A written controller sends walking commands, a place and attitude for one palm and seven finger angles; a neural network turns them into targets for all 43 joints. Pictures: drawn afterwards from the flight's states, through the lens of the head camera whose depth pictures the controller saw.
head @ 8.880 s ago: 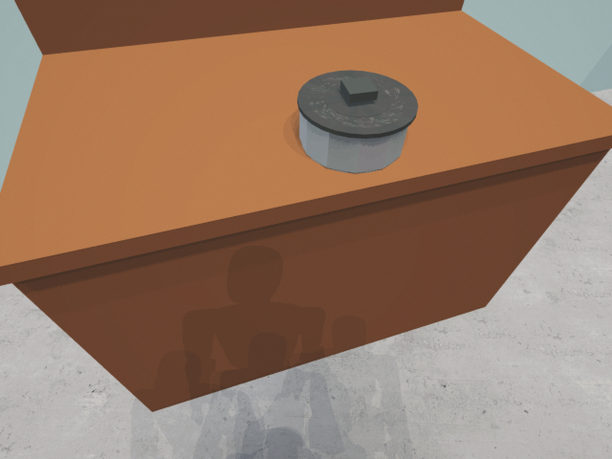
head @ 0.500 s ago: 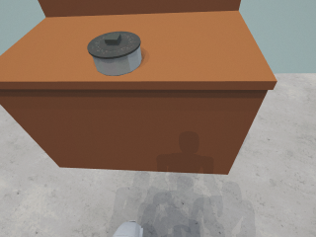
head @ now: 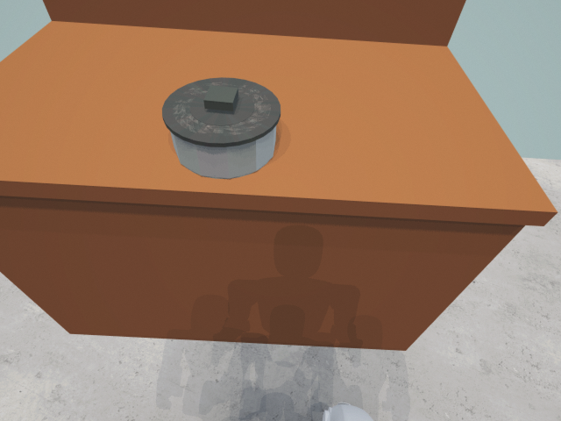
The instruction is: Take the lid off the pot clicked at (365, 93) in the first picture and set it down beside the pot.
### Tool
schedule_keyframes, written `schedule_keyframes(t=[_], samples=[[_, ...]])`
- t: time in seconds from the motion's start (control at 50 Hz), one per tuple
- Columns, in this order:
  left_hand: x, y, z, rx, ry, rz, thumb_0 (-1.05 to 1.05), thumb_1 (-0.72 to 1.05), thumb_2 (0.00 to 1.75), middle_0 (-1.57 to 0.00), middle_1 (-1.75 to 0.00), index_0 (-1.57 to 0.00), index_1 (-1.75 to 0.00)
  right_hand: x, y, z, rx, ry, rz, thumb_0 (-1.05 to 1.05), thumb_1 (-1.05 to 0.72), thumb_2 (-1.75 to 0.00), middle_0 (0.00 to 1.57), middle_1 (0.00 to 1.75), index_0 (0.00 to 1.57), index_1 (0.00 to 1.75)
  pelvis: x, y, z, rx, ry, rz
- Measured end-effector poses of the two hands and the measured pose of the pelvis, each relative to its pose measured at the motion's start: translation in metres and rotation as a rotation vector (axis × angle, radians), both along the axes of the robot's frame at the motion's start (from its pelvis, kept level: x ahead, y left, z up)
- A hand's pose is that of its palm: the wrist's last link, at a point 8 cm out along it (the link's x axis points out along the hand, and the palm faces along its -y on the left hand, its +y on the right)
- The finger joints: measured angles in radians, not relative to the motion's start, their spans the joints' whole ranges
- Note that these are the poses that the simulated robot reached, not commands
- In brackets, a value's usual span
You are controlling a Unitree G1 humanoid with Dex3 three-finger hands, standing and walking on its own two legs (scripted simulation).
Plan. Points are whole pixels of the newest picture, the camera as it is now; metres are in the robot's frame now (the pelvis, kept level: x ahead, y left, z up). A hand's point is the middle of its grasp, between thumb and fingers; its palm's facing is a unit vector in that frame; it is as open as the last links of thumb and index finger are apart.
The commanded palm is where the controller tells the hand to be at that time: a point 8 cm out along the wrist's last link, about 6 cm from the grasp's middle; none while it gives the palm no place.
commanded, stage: take the last steps up to it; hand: left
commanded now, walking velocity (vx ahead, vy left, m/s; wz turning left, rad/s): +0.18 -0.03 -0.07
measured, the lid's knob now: (221, 98) +0.59 +0.16 +0.15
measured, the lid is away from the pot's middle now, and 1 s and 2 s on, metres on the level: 0.00 0.00 0.00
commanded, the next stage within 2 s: come to a stop and stand still in 0.08 s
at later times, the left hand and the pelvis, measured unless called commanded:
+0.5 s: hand (200, 377) +0.22 +0.15 -0.17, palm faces +0.00 -0.97 -0.24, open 7.2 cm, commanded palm none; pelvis +0.11 -0.02 -0.01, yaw +0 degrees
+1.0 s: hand out of the picture +0.07 +0.27 -0.19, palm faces +0.00 -0.96 -0.29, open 7.4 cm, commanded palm none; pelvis +0.06 +0.07 -0.03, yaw -3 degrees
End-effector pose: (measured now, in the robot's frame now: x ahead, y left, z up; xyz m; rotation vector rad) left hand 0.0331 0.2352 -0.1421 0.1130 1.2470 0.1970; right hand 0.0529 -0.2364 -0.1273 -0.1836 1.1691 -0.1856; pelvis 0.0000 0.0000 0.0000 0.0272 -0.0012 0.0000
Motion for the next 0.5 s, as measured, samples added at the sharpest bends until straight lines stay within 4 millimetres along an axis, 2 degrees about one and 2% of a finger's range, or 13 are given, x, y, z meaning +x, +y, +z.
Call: schedule_keyframes(t=[0.06, 0.12, 0.22, 0.28, 0.34, 0.4, 0.44, 0.5], samples=[[0.056, 0.005, 0.009, 0.011, -0.081, -0.037, 0.0, 0.92, 0.9, -0.2, -0.3, -0.19, -0.3, -0.016, 0.0, -0.004, 0.002, 0.083, -0.032, -0.03, -0.94, -0.9, 0.2, 0.3, 0.2, 0.3, 0.02, 0.003, 0.001, -0.001, 0.003, -0.001], [0.103, 0.002, 0.015, 0.016, -0.122, -0.082, 0.0, 0.92, 0.9, -0.2, -0.3, -0.19, -0.3, -0.032, 0.005, -0.008, 0.02, 0.168, -0.066, -0.01, -0.93, -0.9, 0.19, 0.3, 0.19, 0.3, 0.04, 0.002, 0.001, -0.005, 0.002, -0.002], [0.168, -0.016, 0.016, 0.018, -0.14, -0.158, 0.0, 0.91, 0.9, -0.2, -0.3, -0.19, -0.3, -0.053, 0.017, -0.016, 0.073, 0.31, -0.125, 0.0, -0.91, -0.9, 0.19, 0.3, 0.19, 0.3, 0.076, -0.006, -0.003, -0.014, 0.001, -0.009], [0.199, -0.032, 0.01, 0.018, -0.155, -0.187, 0.0, 0.91, 0.9, -0.2, -0.3, -0.19, -0.3, -0.057, 0.021, -0.023, 0.107, 0.395, -0.153, 0.0, -0.91, -0.9, 0.2, 0.3, 0.19, 0.3, 0.1, -0.016, -0.011, -0.012, -0.003, -0.004], [0.21, -0.046, 0.005, 0.017, -0.158, -0.181, 0.0, 0.91, 0.9, -0.2, -0.3, -0.19, -0.3, -0.046, 0.02, -0.03, 0.128, 0.445, -0.173, 0.01, -0.91, -0.9, 0.2, 0.3, 0.2, 0.3, 0.114, -0.023, -0.016, -0.021, -0.006, 0.0], [0.2, -0.052, 0.004, 0.017, -0.114, -0.162, 0.0, 0.91, 0.9, -0.2, -0.3, -0.2, -0.3, -0.019, 0.014, -0.033, 0.123, 0.424, -0.164, 0.01, -0.91, -0.9, 0.2, 0.3, 0.2, 0.3, 0.117, -0.024, -0.012, -0.017, -0.007, 0.004], [0.187, -0.051, 0.003, 0.019, -0.072, -0.142, 0.0, 0.91, 0.9, -0.2, -0.3, -0.2, -0.3, 0.005, 0.009, -0.033, 0.114, 0.38, -0.148, 0.01, -0.91, -0.9, 0.2, 0.3, 0.2, 0.3, 0.115, -0.022, -0.009, -0.009, -0.004, 0.0], [0.175, -0.034, 0.005, 0.049, -0.054, -0.096, -0.02, 0.93, 0.9, -0.21, -0.3, -0.2, -0.3, 0.041, 0.003, -0.034, 0.097, 0.292, -0.113, 0.01, -0.91, -0.9, 0.2, 0.3, 0.19, 0.3, 0.109, -0.018, -0.008, -0.001, 0.005, -0.002]])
